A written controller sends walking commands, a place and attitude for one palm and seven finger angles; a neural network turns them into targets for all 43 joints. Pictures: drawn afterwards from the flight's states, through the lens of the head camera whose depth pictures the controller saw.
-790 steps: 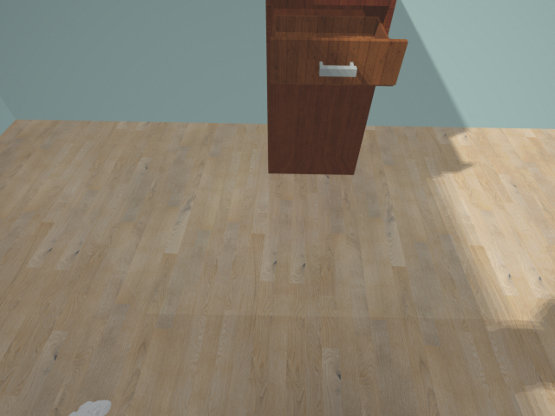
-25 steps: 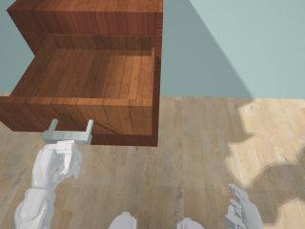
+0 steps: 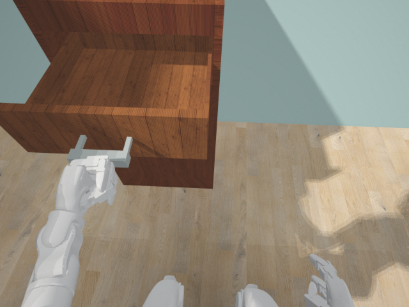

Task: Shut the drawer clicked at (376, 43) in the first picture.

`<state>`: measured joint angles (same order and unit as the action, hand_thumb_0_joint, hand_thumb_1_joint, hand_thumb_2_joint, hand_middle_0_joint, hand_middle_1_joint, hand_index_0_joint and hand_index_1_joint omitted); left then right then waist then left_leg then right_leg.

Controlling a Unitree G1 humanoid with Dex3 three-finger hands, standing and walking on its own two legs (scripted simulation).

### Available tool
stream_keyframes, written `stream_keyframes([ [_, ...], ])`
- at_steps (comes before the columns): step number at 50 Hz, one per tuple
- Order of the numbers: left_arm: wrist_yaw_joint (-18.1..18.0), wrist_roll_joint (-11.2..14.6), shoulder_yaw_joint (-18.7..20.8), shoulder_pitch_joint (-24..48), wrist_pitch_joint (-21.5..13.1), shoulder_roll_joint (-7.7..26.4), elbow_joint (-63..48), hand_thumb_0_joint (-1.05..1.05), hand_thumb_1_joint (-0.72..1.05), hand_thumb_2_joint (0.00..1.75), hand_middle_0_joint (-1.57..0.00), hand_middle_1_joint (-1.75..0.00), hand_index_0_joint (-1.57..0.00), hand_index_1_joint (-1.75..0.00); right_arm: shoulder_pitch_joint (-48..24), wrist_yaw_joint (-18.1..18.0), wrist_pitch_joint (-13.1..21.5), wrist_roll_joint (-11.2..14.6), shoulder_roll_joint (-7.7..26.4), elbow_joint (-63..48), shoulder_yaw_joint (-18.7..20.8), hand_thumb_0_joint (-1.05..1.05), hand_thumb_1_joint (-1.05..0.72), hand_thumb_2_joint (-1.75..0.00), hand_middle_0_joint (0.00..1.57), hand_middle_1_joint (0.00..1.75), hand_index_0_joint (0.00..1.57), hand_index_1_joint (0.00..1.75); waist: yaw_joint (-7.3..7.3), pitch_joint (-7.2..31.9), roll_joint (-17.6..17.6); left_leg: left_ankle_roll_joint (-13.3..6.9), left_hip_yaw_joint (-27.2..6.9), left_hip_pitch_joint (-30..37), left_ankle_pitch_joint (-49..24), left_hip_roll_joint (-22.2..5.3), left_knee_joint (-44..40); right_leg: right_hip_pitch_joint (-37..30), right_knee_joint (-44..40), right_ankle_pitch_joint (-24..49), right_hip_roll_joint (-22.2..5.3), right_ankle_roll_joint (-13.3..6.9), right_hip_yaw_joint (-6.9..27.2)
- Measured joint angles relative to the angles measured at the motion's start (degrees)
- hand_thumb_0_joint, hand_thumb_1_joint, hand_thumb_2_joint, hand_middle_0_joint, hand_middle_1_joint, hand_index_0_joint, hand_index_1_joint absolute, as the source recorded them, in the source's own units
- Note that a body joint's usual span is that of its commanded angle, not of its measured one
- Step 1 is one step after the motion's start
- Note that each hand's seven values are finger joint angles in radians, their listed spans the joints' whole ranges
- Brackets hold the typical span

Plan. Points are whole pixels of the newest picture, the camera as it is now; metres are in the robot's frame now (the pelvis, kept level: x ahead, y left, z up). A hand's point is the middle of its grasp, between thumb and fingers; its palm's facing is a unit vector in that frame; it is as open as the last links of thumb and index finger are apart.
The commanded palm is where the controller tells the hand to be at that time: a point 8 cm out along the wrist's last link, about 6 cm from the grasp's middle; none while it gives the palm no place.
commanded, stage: push the drawer shut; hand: left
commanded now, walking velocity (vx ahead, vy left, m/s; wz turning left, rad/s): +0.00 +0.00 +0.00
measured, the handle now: (102, 149) +0.40 +0.23 +0.06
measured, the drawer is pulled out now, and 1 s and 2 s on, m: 0.26 0.14 0.00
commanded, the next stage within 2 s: none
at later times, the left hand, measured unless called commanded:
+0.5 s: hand (117, 155) +0.39 +0.19 +0.05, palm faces -0.03 -1.00 -0.05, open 2.9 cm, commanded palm +0.38 +0.25 +0.06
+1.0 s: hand (122, 132) +0.44 +0.20 +0.06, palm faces -0.03 -1.00 -0.03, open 3.0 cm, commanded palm +0.44 +0.25 +0.06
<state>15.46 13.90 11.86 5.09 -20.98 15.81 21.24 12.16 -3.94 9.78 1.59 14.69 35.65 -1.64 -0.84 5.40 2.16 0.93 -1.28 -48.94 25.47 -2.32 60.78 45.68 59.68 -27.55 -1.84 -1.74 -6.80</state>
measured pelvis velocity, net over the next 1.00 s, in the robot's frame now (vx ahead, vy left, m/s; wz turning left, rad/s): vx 0.00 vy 0.02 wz -0.04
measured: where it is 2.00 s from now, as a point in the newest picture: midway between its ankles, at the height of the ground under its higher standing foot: outside the picture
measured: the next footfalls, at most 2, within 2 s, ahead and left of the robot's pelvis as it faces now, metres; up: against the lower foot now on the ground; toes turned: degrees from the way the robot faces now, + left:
none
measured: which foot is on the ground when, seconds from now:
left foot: down 0.00-1.00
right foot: down 0.00-1.00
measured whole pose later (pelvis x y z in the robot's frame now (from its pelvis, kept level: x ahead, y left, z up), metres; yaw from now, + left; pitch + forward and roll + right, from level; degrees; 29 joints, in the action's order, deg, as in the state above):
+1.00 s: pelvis +0.00 +0.02 +0.00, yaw -2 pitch +18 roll -2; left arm 15.5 8.9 18.8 35.6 -24.7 21.9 53.4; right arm 17.1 -1.8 2.7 0.5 14.6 37.2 -1.7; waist -5.1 5.5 1.0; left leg -0.4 0.4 -53.7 25.1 -2.9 61.1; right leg 50.6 58.8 -25.7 -1.2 -0.6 -5.0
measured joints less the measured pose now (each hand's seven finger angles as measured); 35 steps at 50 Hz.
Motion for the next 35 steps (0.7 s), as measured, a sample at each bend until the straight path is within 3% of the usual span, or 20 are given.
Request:
stream_keyframes([
  [12, -0.3, -1.2, 1.9, 10.8, 0.0, 1.8, 11.1, -0.03, 0.74, 0.91, -1.40, -1.60, -1.40, -1.60, 2.1, 0.4, -1.6, -0.1, 0.1, 0.0, -0.4, 0.01, -0.90, -0.90, 0.20, 0.30, 0.21, 0.30, -1.53, -0.3, -0.5, -0.4, 0.5, -0.4, -0.8, -0.2, -0.9, 0.5, -1.2, 1.2, 0.2, 0.3, 0.5],
  [35, -0.5, -3.7, 4.4, 22.0, -2.7, 3.3, 23.3, -0.04, 0.72, 0.89, -1.40, -1.60, -1.40, -1.60, 4.0, 1.5, -5.5, -0.7, -0.2, 1.2, 0.1, 0.01, -0.90, -0.90, 0.20, 0.30, 0.21, 0.30, -2.99, -0.3, -1.1, -1.2, 1.6, -1.9, -0.7, -0.2, -1.2, 2.2, -2.0, 1.9, 0.2, 1.2, 1.7],
])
